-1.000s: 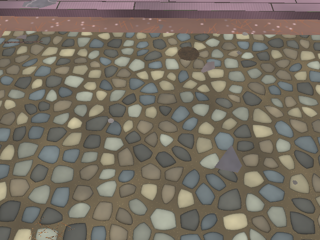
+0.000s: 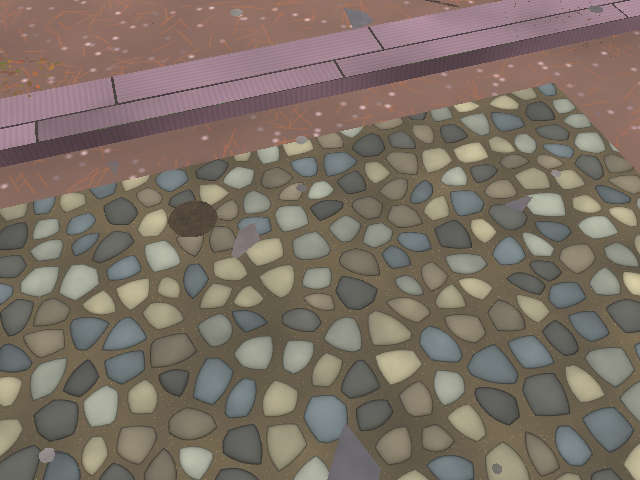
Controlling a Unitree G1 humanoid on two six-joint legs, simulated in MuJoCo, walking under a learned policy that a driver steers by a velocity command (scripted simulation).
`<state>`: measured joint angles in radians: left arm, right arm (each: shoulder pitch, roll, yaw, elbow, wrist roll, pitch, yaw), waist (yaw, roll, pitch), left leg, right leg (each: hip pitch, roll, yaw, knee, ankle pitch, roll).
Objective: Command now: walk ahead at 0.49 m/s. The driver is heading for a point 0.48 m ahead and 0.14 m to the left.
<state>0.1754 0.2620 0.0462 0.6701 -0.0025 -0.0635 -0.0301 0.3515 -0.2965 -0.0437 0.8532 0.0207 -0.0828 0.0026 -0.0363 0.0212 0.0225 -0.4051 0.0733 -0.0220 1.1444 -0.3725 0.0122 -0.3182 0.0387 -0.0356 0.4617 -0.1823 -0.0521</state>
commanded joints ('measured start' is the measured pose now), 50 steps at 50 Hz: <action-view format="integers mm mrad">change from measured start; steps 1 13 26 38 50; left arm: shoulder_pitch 50 142 69 -66 -111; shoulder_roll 101 179 165 106 110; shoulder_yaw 34 59 36 19 13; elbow -21 104 29 17 41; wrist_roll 9 -7 5 11 11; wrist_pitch -18 -30 -45 -15 40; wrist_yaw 3 29 35 24 24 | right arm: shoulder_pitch -11 -325 -145 -110 -64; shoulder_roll -75 -39 -102 -116 -75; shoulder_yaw -23 -2 -40 -32 -13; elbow -75 -196 -233 -131 -68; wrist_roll -3 0 -33 -26 -40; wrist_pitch -8 11 19 48 131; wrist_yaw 3 44 21 -13 -23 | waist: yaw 23 99 42 -6 -10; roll -119 -43 6 60 -120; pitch -53 71 -91 -95 -95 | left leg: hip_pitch -246 -271 265 274 223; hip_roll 81 20 131 84 -39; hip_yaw -44 -14 -293 -131 -78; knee -1 -523 -833 -794 -718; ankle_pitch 103 470 722 751 118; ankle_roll -9 25 268 191 -1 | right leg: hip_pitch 227 313 -275 -138 5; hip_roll -261 -287 -151 -82 -185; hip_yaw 294 -32 104 79 224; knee -281 -338 722 137 -64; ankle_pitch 130 267 -191 206 42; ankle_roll -195 -116 67 88 -41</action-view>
